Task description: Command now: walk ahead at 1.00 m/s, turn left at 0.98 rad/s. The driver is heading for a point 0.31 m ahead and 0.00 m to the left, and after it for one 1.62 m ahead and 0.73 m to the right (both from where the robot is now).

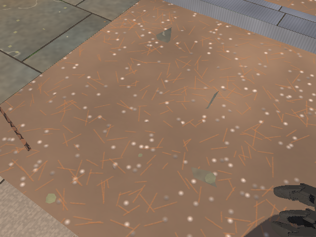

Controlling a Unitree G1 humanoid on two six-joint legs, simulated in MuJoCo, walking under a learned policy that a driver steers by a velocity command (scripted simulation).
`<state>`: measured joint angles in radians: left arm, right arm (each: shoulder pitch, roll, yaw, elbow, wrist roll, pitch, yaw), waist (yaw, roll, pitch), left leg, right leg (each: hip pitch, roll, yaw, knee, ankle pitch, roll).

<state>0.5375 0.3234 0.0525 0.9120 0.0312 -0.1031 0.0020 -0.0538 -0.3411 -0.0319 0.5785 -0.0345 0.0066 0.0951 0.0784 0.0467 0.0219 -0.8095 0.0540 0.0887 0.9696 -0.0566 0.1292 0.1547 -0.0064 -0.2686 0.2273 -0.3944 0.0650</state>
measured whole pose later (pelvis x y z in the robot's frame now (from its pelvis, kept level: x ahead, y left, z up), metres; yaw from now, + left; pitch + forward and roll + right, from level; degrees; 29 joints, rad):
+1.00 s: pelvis +0.95 +0.01 -0.01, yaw -25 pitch +3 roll +0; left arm 0.44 0.37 0.10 0.84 0.00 -0.06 -0.01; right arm -0.01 -0.27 0.04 0.58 -0.05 -0.10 -0.01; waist 0.12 -0.02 0.02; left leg -0.53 0.04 -0.06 0.56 -0.12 -0.03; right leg -0.03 0.15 0.27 0.73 -0.51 -0.12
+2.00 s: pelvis +1.61 -0.56 +0.01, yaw -76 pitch +1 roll +2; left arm 0.12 0.34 0.04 0.66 0.05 -0.05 -0.04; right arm 0.42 -0.28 -0.05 0.84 -0.04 -0.09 0.00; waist -0.05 -0.06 0.00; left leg -0.20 0.01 0.02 0.46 -0.29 -0.03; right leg -0.65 0.07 0.08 1.34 -0.34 -0.09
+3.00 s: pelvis +1.77 -0.87 +0.11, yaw -29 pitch +3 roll -1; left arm 0.02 0.22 0.03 0.62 -0.02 -0.01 0.03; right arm 0.19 -0.32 -0.11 0.54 0.03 0.07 -0.05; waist -0.05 0.03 0.01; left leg -0.42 -0.24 -0.34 0.52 -0.10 0.04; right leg -0.46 0.10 0.17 0.61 -0.28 0.03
